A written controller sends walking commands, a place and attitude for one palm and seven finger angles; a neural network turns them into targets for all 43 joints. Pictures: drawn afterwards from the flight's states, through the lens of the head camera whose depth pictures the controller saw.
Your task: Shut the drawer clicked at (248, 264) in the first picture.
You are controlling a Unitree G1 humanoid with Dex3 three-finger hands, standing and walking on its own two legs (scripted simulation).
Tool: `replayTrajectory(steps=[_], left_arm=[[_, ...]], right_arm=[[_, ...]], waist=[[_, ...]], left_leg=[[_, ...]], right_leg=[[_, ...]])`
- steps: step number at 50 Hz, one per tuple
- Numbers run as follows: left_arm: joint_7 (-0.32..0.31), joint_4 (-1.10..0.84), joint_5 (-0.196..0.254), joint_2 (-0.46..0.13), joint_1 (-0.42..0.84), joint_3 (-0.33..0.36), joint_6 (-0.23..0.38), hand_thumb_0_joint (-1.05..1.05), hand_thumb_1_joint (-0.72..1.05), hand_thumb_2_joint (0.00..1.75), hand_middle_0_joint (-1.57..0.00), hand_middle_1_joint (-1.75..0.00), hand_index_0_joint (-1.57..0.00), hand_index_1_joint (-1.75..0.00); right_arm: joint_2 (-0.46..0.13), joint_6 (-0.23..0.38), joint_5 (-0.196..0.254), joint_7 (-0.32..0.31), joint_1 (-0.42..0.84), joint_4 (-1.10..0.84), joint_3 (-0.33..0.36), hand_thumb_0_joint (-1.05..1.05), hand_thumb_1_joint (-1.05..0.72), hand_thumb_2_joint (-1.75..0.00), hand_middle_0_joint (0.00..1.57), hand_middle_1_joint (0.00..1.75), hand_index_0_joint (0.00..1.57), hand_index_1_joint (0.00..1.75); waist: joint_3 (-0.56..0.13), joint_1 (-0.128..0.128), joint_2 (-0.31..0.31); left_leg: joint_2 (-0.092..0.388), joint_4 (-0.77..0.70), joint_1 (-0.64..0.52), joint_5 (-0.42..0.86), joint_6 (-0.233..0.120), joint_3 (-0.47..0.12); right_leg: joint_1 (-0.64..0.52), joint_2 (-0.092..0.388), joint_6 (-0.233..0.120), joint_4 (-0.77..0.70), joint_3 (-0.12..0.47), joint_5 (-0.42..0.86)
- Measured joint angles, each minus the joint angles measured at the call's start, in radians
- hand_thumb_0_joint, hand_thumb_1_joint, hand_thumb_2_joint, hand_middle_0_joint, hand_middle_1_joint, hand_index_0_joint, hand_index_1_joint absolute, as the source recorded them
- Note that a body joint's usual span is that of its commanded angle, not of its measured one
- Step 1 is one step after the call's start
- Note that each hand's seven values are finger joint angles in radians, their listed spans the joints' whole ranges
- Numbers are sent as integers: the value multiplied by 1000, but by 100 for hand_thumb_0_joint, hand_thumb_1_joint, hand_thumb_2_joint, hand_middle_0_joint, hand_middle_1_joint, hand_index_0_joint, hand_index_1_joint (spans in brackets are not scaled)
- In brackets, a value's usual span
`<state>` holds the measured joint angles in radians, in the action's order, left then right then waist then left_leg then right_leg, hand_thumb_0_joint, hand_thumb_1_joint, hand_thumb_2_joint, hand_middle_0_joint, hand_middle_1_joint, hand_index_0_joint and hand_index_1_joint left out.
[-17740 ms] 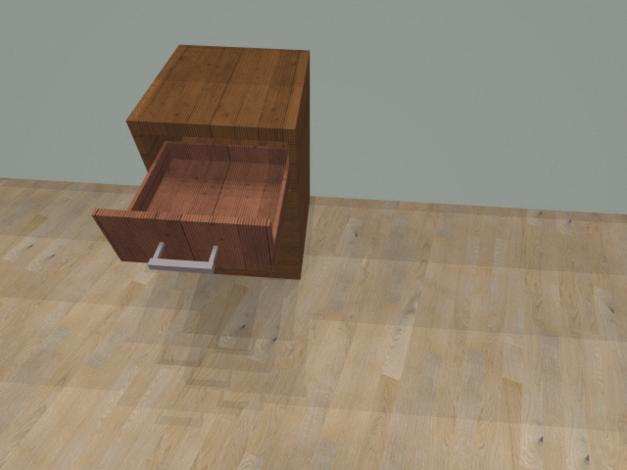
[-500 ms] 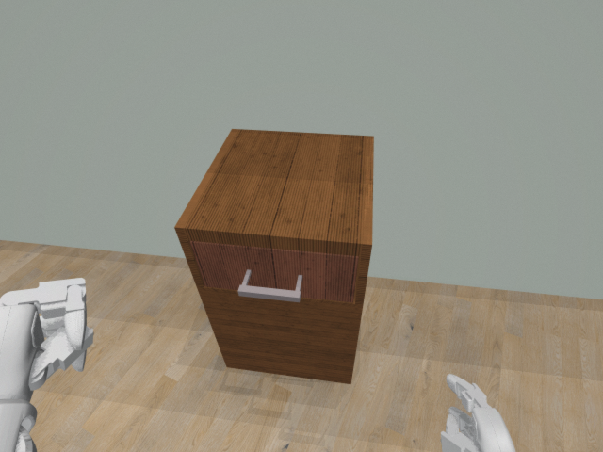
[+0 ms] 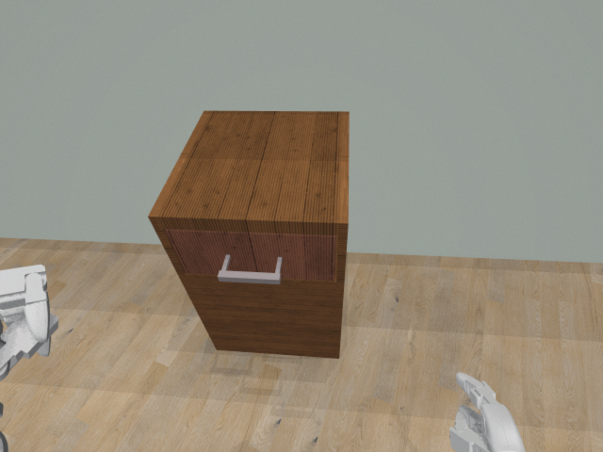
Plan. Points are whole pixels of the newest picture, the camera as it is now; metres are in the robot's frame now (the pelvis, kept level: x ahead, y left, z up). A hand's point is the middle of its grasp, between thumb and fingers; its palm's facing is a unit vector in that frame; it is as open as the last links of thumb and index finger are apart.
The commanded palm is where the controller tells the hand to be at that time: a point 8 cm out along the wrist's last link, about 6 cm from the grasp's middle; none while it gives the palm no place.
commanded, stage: step back with the hand held close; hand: left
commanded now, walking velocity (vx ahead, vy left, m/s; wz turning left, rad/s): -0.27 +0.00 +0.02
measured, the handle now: (251, 269) +0.54 +0.17 -0.21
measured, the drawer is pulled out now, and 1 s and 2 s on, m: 0.00 0.00 0.00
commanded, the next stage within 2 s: stop stepping back and stand still in 1.02 s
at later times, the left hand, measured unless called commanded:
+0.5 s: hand (9, 414) +0.13 +0.26 +0.15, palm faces +0.35 -0.82 -0.45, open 3.2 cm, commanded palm +0.07 +0.30 +0.18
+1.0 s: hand out of the picture +0.08 +0.23 +0.15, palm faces +0.13 -0.85 -0.52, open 3.2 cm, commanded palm -0.01 +0.29 +0.18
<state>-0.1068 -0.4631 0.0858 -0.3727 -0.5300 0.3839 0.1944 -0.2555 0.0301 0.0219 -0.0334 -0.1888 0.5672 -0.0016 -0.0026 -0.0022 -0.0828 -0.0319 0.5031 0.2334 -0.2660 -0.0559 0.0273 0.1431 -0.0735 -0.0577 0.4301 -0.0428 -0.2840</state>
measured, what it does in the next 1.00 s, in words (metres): walks backwards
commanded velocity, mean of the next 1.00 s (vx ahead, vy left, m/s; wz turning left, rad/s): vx -0.33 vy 0.00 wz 0.01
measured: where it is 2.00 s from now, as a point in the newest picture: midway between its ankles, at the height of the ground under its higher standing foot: outside the picture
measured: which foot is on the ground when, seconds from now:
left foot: down 0.00-1.00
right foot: down 0.00-0.62, up 0.64-1.00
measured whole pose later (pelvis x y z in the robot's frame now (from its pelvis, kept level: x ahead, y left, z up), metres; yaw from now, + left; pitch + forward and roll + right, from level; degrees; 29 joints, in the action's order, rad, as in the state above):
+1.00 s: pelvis -0.15 +0.01 -0.01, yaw -3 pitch +8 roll -3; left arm -0.10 -0.74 0.08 -0.53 -0.61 0.44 0.28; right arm -0.18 0.13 -0.04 0.00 -0.06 0.56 -0.02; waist 0.11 0.00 0.06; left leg 0.02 0.41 0.59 0.04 -0.07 0.06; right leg 0.18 -0.07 0.00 0.50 0.03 -0.44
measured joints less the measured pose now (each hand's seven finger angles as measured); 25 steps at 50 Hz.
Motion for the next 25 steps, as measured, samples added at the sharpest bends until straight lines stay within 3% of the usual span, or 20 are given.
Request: replayTrajectory(steps=[4, 7, 15, 19, 25], left_arm=[[15, 22, -7, 27, -70, -53, -16, 1, 90, 90, -141, -159, -140, -160], [16, -29, -10, 10, -121, -76, -26, 1, 89, 90, -141, -159, -140, -160], [-19, -173, -4, -83, -131, 5, 11, 2, 89, 90, -141, -159, -140, -160], [-23, -125, -3, -67, -119, 18, 21, 1, 89, 90, -141, -159, -140, -160], [-30, -66, -15, -10, -123, -37, 9, 1, 89, 90, -141, -159, -140, -160]], right_arm=[[-9, -35, 5, 2, 10, -6, 25, 1, -91, -90, 20, 30, 21, 30], [-7, -48, 8, -8, -3, -16, 27, 1, -91, -90, 20, 30, 20, 30], [6, -37, 2, -24, -4, -31, 19, 1, -91, -90, 20, 30, 20, 30], [20, -32, 0, -20, 22, -32, 20, 1, -91, -90, 20, 30, 20, 30], [32, -18, -3, -14, 7, -34, 7, 1, -91, -90, 20, 30, 21, 30]], waist=[[24, 20, 8], [42, 18, 38], [32, 5, 71], [9, 9, 51], [-6, 8, 39]], left_leg=[[-6, -16, 24, 19, -6, 15], [-10, -16, 41, 28, -8, 17], [-15, 10, 84, 45, -13, 7], [-16, 20, 103, 56, -19, 11], [-9, 57, 147, 50, -20, -2]], right_leg=[[40, 8, 7, 14, 12, 7], [66, 12, 8, 31, 13, 6], [107, 19, 13, 63, -2, 15], [127, 21, 16, 76, 0, 26], [147, 15, 18, 66, -16, 53]])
